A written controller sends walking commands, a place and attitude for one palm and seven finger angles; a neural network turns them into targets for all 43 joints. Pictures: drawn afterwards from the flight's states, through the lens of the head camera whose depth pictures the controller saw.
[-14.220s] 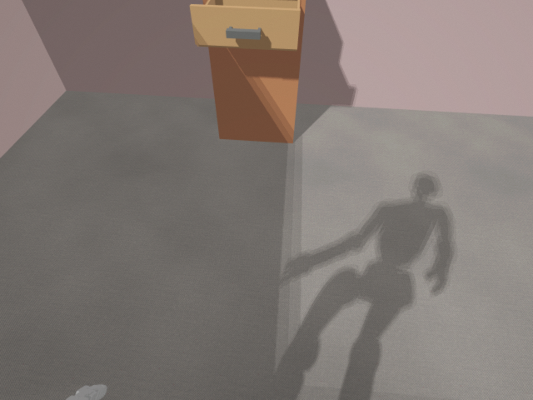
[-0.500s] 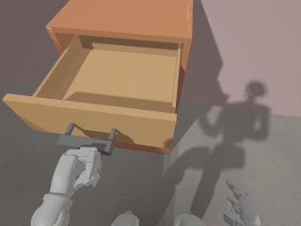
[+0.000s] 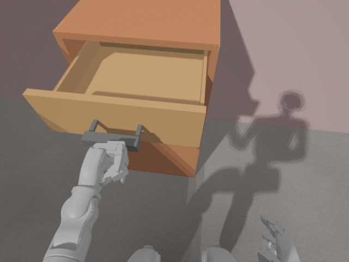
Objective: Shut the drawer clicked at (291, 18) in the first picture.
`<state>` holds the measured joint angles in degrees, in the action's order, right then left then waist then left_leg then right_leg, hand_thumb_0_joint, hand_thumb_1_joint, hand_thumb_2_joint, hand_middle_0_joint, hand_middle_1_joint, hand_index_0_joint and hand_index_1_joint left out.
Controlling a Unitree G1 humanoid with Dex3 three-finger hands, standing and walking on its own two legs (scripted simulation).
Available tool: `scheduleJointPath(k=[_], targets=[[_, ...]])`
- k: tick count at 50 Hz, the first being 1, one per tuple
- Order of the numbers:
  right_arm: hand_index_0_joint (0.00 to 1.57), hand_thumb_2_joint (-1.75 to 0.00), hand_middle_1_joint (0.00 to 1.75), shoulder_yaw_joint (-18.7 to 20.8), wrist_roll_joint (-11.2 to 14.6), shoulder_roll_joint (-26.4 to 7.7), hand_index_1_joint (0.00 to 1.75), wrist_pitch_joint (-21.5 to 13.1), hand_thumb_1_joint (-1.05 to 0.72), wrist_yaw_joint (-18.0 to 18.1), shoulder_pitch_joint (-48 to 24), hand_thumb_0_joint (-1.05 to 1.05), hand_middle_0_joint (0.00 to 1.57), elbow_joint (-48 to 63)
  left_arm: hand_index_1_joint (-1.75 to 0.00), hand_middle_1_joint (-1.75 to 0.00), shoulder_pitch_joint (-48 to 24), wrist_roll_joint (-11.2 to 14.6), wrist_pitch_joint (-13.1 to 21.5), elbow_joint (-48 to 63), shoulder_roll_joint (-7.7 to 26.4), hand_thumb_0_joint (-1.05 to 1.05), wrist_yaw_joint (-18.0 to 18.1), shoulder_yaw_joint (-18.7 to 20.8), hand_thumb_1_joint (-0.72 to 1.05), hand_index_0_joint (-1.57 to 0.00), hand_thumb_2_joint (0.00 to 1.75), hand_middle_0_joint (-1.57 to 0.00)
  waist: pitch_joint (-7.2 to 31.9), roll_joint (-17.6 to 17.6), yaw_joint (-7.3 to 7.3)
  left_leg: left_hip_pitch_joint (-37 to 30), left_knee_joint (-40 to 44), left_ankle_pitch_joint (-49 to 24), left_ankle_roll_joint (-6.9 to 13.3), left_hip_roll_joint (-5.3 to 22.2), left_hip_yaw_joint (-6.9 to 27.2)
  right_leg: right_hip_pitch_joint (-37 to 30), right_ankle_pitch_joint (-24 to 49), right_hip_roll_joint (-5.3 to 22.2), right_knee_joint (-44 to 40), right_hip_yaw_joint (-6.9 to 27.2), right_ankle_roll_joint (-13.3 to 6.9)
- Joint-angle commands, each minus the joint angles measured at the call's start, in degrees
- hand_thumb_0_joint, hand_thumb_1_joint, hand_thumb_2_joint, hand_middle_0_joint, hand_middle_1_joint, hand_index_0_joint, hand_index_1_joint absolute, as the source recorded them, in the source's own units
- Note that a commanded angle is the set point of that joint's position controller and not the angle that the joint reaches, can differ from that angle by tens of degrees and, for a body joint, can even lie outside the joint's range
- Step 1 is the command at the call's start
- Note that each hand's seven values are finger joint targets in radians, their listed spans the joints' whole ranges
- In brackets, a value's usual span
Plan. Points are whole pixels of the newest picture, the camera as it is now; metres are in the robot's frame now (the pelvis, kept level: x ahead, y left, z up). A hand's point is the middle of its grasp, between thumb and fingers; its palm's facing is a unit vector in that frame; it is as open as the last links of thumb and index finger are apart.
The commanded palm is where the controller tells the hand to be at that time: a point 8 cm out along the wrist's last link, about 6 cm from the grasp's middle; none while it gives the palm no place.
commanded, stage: push the drawer shut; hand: left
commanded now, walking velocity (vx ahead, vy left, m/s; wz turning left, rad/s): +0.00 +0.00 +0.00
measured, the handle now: (114, 133) +0.39 +0.16 +0.06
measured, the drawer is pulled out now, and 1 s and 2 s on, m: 0.22 0.09 0.00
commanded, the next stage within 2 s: none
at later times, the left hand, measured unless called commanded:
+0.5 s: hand (132, 145) +0.36 +0.11 +0.05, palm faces -0.12 -0.99 -0.07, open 2.8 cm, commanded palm +0.37 +0.17 +0.06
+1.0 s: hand (138, 121) +0.43 +0.11 +0.05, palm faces -0.12 -0.99 -0.06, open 2.9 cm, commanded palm +0.43 +0.16 +0.06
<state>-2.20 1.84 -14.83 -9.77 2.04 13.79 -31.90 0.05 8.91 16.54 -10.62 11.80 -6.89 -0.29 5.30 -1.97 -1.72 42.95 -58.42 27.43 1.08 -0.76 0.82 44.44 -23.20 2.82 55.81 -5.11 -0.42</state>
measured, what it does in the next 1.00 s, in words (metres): stands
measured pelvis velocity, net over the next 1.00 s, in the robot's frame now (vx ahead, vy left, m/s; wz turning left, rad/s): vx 0.00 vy -0.01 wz -0.03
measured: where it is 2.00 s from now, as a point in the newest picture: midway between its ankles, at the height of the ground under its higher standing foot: outside the picture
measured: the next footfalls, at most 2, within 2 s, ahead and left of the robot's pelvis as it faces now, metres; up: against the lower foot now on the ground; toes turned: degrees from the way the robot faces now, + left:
none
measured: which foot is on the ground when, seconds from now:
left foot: down 0.00-1.00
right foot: down 0.00-1.00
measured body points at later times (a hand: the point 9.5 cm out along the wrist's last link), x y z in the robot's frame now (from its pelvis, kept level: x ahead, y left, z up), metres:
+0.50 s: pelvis +0.00 -0.01 +0.00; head +0.08 -0.01 +0.45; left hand +0.36 +0.17 +0.06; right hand +0.14 -0.26 -0.10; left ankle +0.01 +0.10 -0.68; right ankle +0.04 -0.12 -0.68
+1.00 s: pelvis +0.00 -0.01 +0.00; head +0.09 -0.02 +0.44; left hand +0.43 +0.16 +0.06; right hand +0.07 -0.27 -0.12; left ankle +0.01 +0.10 -0.68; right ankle +0.04 -0.12 -0.68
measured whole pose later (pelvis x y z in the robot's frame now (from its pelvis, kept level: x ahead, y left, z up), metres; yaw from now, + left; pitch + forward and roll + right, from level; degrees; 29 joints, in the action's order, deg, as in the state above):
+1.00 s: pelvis +0.00 -0.01 +0.00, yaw -2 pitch +16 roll -1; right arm -1.1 1.2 -15.0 -3.3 0.9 17.7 -36.7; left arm -31.7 7.8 23.3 -47.1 15.2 -9.4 9.7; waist 5.2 -1.4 -5.3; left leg 46.4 -57.2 26.6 0.3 0.6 -0.2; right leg 48.8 -22.0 1.3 55.1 -4.0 -1.3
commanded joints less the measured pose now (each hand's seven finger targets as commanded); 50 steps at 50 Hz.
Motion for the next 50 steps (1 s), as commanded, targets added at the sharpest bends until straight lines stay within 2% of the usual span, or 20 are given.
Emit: scheduleJointPath(k=[1, 4, 6, 8, 9, 13, 14, 15, 19, 25, 27, 31, 34, 35, 39, 42, 45, 48, 49, 50], targets=[[0.20, -0.90, 0.30, 3.2, 0.0, -7.3, 0.30, -2.1, -0.90, 0.4, -1.8, 0.00, 0.20, 7.4, -1.60, -1.60, -20.8, 0.5, 3.8, 11.5, 3.4, 0.00, 1.5, 2.4, 0.90, -1.40, 0.90, -1.40, 15.3, 1.6, -2.71, -7.1, 11.2, -6.5, -0.4, 0.5, 2.3, -8.4, 2.6, -1.7, -8.4, 2.2, -0.9], [0.20, -0.90, 0.30, 3.3, 0.0, -7.5, 0.30, -1.6, -0.90, 0.5, -1.6, 0.00, 0.20, 6.9, -1.60, -1.60, -22.3, 0.3, 4.3, 10.0, 4.7, 0.00, 1.8, 3.5, 0.90, -1.40, 0.90, -1.40, 15.3, 2.9, -2.74, -6.5, 11.1, -7.2, -0.3, 0.5, 2.1, -9.3, 3.0, -1.7, -8.6, 2.4, -0.8], [0.20, -0.90, 0.30, 3.3, 0.0, -7.3, 0.30, -1.4, -0.90, 0.3, -1.7, 0.00, 0.20, 6.7, -1.60, -1.60, -24.6, 0.5, 4.5, 9.7, 3.8, 0.00, 1.6, 2.8, 0.90, -1.40, 0.90, -1.40, 16.3, 1.0, -2.98, -7.2, 11.1, -7.0, -0.4, 0.4, 1.9, -9.0, 3.2, -1.6, -8.6, 2.6, -0.8], [0.20, -0.90, 0.30, 3.4, 0.0, -7.2, 0.30, -1.2, -0.90, 0.3, -1.5, 0.00, 0.20, 6.4, -1.60, -1.60, -24.7, 0.5, 4.8, 8.9, 3.9, 0.00, 1.8, 3.4, 0.90, -1.40, 0.90, -1.40, 16.5, 0.6, -2.61, -7.8, 11.3, -8.2, -0.5, 0.5, 2.0, -9.4, 4.2, -1.6, -8.5, 2.5, -1.0], [0.20, -0.90, 0.30, 3.4, 0.0, -7.5, 0.30, -0.9, -0.90, 0.3, -1.3, 0.00, 0.20, 6.4, -1.60, -1.60, -24.4, 0.4, 4.7, 7.5, 4.6, 0.00, 1.9, 3.8, 0.90, -1.40, 0.90, -1.40, 15.8, 2.4, -2.86, -6.9, 11.3, -8.0, -0.3, 0.5, 1.9, -9.7, 4.0, -1.7, -8.8, 2.5, -0.8], [0.20, -0.90, 0.30, 3.5, 0.0, -7.2, 0.30, -0.4, -0.90, 0.2, -0.7, 0.00, 0.20, 5.6, -1.60, -1.60, -28.6, 0.4, 5.2, 5.9, 3.4, 0.00, 1.9, 2.9, 0.90, -1.40, 0.90, -1.40, 16.7, 0.8, -3.42, -8.2, 11.0, -9.3, -0.4, 0.6, 1.8, -9.4, 5.7, -1.7, -8.6, 2.6, -0.8], [0.20, -0.90, 0.30, 3.5, 0.0, -7.6, 0.30, -0.2, -0.90, 0.2, -0.4, 0.00, 0.20, 5.3, -1.60, -1.60, -29.6, 0.2, 5.3, 5.0, 5.1, 0.00, 2.1, 4.2, 0.90, -1.40, 0.90, -1.40, 16.5, 2.0, -3.62, -7.5, 11.0, -9.0, -0.4, 0.7, 2.0, -9.2, 5.3, -1.7, -8.4, 2.5, -0.8], [0.20, -0.90, 0.30, 3.4, 0.0, -7.4, 0.30, 0.0, -0.90, 0.1, -0.5, 0.00, 0.20, 5.2, -1.60, -1.60, -30.7, 0.2, 5.5, 4.6, 3.8, 0.00, 2.0, 3.2, 0.90, -1.40, 0.90, -1.40, 16.9, 1.3, -3.72, -7.7, 10.9, -8.6, -0.3, 0.5, 1.6, -9.5, 5.2, -1.7, -8.7, 2.9, -0.7], [0.20, -0.90, 0.30, 3.4, 0.1, -7.8, 0.30, 0.7, -0.90, 0.5, -0.1, 0.00, 0.20, 4.3, -1.60, -1.60, -35.1, 0.3, 5.9, 0.2, 6.6, 0.00, 1.8, 5.7, 0.90, -1.40, 0.90, -1.40, 15.8, 2.9, -4.24, -5.7, 11.0, -6.3, -0.1, 0.5, 1.4, -9.8, 3.3, -1.8, -9.3, 3.3, -0.6], [0.20, -0.90, 0.30, 3.5, 0.1, -7.6, 0.30, 1.4, -0.90, 0.4, 1.1, 0.00, 0.20, 3.4, -1.60, -1.60, -41.5, 0.4, 6.4, -4.4, 4.9, 0.00, 1.2, 4.8, 0.90, -1.40, 0.90, -1.40, 18.3, 0.3, -4.88, -7.1, 10.5, -8.0, -0.1, 0.3, 1.1, -9.5, 5.6, -2.0, -9.0, 3.6, -0.7], [0.20, -0.90, 0.30, 3.5, 0.1, -7.8, 0.30, 1.8, -0.90, 0.4, 1.8, 0.00, 0.20, 2.8, -1.60, -1.60, -44.0, 0.4, 6.7, -6.5, 6.9, 0.00, 1.3, 6.5, 0.90, -1.40, 0.90, -1.40, 18.6, 1.9, -5.01, -6.2, 10.5, -8.2, -0.1, 0.4, 1.2, -10.2, 6.0, -2.0, -8.9, 3.8, -0.6], [0.20, -0.90, 0.30, 3.8, -0.2, -7.8, 0.30, 2.4, -0.90, 0.0, 3.1, 0.00, 0.20, 2.3, -1.60, -1.60, -45.9, 0.3, 7.3, -9.7, 7.0, 0.00, 1.0, 7.6, 0.90, -1.40, 0.90, -1.40, 21.0, 0.7, -4.67, -7.1, 10.0, -11.6, -0.2, 0.3, 0.9, -11.0, 9.8, -2.1, -8.3, 3.7, -0.8], [0.20, -0.90, 0.30, 3.8, -0.3, -7.9, 0.30, 2.9, -0.90, -0.1, 3.6, 0.00, 0.20, 2.0, -1.60, -1.60, -48.5, 0.2, 7.9, -12.7, 8.5, 0.00, 0.6, 8.7, 0.90, -1.40, 0.90, -1.40, 20.1, 3.3, -5.27, -5.1, 10.1, -10.3, 0.0, 0.4, 0.7, -11.4, 8.9, -2.3, -8.5, 4.0, -0.6], [0.20, -0.90, 0.30, 3.8, -0.4, -7.8, 0.30, 3.1, -0.90, -0.2, 3.9, 0.00, 0.20, 2.0, -1.60, -1.60, -48.6, 0.2, 8.0, -14.1, 8.5, 0.00, 0.4, 9.3, 0.90, -1.40, 0.90, -1.40, 20.3, 2.8, -4.79, -4.4, 10.0, -10.4, 0.0, 0.2, 0.3, -12.5, 9.6, -2.3, -8.7, 4.5, -0.6], [0.20, -0.90, 0.30, 3.7, -0.4, -8.0, 0.30, 3.8, -0.90, -0.2, 4.7, 0.00, 0.20, 1.5, -1.60, -1.60, -52.5, 0.3, 8.9, -17.4, 11.6, 0.00, 0.0, 11.8, 0.90, -1.40, 0.90, -1.40, 20.1, 2.0, -4.98, -3.1, 10.1, -9.1, 0.1, 0.2, -0.1, -12.5, 8.3, -2.4, -9.0, 4.9, -0.6], [0.20, -0.90, 0.30, 3.7, -0.4, -7.8, 0.30, 4.3, -0.90, -0.3, 5.3, 0.00, 0.20, 1.1, -1.60, -1.60, -55.8, 0.3, 9.4, -20.4, 11.3, 0.00, -0.6, 12.0, 0.90, -1.40, 0.90, -1.40, 20.0, 1.3, -5.43, -2.7, 10.0, -8.5, 0.0, 0.1, -0.4, -12.2, 8.2, -2.4, -9.0, 5.2, -0.5], [0.20, -0.90, 0.30, 3.9, -0.6, -7.9, 0.30, 4.5, -0.90, -0.5, 6.4, 0.00, 0.20, 1.1, -1.60, -1.60, -57.0, 0.3, 10.0, -21.5, 12.2, 0.00, -1.4, 12.7, 0.90, -1.40, 0.90, -1.40, 22.7, 1.0, -5.46, -4.1, 9.6, -11.0, 0.1, 0.2, -0.2, -12.4, 10.9, -2.8, -8.1, 4.9, -0.7], [0.20, -0.90, 0.30, 3.9, -0.6, -8.1, 0.30, 4.8, -0.90, -0.6, 7.1, 0.00, 0.20, 0.5, -1.60, -1.60, -60.0, 0.4, 10.4, -24.6, 12.1, 0.00, -1.5, 13.0, 0.90, -1.40, 0.90, -1.40, 21.3, 2.0, -5.97, -2.9, 9.5, -9.5, 0.1, 0.4, 0.0, -10.6, 9.1, -2.8, -8.2, 4.7, -0.6], [0.20, -0.90, 0.30, 3.9, -0.7, -8.1, 0.30, 4.7, -0.90, -0.6, 7.2, 0.00, 0.20, 0.5, -1.60, -1.60, -61.9, 0.4, 10.8, -24.5, 12.1, 0.00, -1.7, 12.7, 0.90, -1.40, 0.90, -1.40, 21.5, 0.1, -6.20, -3.4, 9.3, -9.8, 0.2, 0.3, 0.0, -9.6, 9.1, -3.0, -7.8, 4.7, -0.8], [0.20, -0.90, 0.30, 3.9, -0.7, -8.2, 0.30, 4.8, -0.90, -0.7, 7.7, 0.00, 0.20, 0.3, -1.60, -1.60, -62.0, 0.3, 10.7, -26.3, 12.7, 0.00, -1.7, 13.5, 0.90, -1.40, 0.90, -1.40, 21.5, 0.7, -6.05, -3.2, 9.3, -9.1, 0.1, 0.3, -0.1, -9.7, 8.5, -3.1, -8.1, 4.8, -0.7]])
